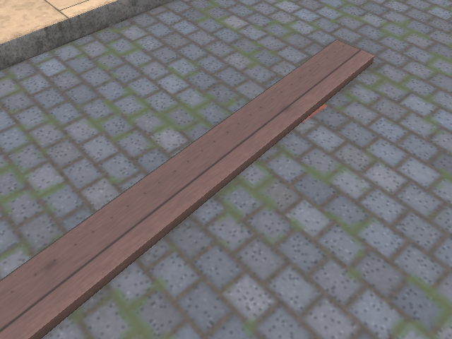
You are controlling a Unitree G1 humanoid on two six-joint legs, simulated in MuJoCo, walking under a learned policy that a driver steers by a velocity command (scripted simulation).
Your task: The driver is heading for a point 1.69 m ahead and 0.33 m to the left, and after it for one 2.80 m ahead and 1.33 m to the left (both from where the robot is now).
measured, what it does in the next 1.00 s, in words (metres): stands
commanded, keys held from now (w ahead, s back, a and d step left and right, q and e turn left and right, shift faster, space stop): no key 0.50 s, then w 0.06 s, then no key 0.44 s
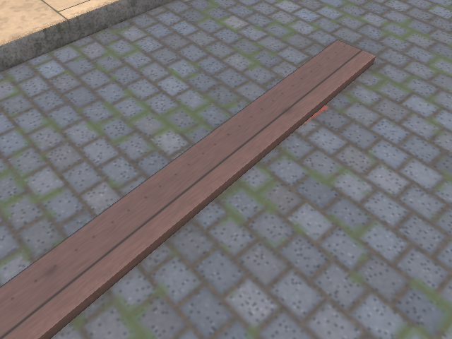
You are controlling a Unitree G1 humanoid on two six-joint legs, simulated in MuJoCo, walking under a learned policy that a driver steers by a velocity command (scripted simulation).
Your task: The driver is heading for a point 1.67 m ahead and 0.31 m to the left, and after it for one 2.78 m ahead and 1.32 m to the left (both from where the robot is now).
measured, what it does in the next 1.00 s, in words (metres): walks ahead: right foot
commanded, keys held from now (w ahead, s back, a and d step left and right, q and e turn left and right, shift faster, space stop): no key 0.38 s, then w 0.62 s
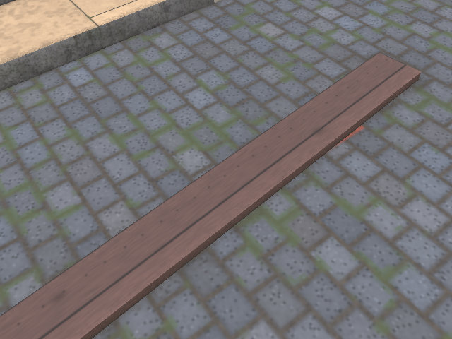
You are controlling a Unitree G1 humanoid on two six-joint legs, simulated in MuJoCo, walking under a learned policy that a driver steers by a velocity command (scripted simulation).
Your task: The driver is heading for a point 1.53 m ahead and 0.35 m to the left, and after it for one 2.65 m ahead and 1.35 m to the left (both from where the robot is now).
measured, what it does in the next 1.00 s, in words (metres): walks ahead: left foot, then right foot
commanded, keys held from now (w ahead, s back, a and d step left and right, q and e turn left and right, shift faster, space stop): w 0.76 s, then w+q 0.24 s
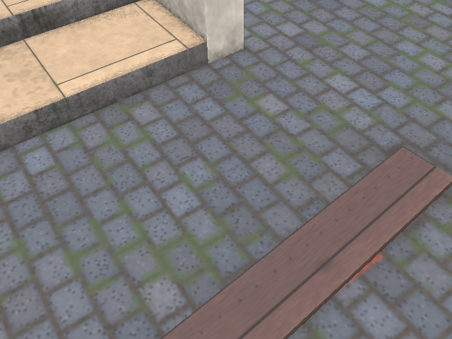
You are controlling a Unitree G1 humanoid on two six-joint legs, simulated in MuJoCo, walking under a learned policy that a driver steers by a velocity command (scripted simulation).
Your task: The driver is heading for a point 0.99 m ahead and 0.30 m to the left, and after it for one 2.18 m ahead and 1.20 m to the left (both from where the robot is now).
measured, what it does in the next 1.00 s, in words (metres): climbs, turning left: left foot 0.05 m higher, then right foot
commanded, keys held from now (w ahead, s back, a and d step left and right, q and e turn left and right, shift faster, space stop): w+q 0.70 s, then w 0.30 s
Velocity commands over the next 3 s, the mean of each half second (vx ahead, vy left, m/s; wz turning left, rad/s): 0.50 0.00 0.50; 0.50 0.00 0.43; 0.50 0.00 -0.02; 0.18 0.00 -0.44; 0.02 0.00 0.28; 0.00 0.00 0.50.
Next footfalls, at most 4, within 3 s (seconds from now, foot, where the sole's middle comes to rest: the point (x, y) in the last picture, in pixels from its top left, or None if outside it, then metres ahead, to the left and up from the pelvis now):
0.26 left None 0.33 0.18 -0.74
0.76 right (241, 296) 0.62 0.03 -0.74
1.28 left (126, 268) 0.73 0.40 -0.78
1.76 right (150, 193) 1.04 0.37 -0.78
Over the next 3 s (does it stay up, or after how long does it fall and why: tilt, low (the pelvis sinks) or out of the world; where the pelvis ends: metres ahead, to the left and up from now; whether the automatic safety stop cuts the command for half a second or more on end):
stays up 0.90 0.53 -0.01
